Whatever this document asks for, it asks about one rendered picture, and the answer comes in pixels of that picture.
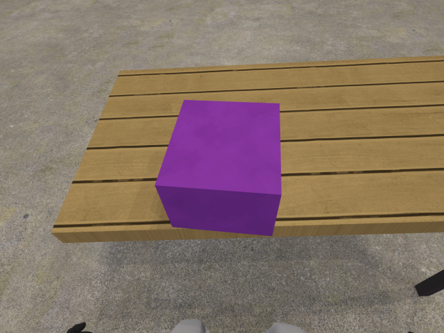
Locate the carton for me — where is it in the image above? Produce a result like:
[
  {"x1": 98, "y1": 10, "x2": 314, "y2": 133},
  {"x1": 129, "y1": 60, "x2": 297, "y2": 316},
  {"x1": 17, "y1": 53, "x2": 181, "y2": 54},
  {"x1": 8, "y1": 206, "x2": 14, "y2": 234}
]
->
[{"x1": 155, "y1": 100, "x2": 282, "y2": 236}]

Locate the left robot thigh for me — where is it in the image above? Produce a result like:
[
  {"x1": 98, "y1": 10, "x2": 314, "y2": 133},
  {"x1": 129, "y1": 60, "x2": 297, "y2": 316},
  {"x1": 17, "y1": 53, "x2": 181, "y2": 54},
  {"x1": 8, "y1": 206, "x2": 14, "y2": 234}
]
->
[{"x1": 171, "y1": 319, "x2": 210, "y2": 333}]

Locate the table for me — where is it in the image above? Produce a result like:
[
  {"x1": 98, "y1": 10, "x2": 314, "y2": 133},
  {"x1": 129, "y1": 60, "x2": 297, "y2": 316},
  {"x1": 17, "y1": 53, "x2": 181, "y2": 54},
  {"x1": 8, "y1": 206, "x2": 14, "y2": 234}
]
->
[{"x1": 51, "y1": 55, "x2": 444, "y2": 296}]

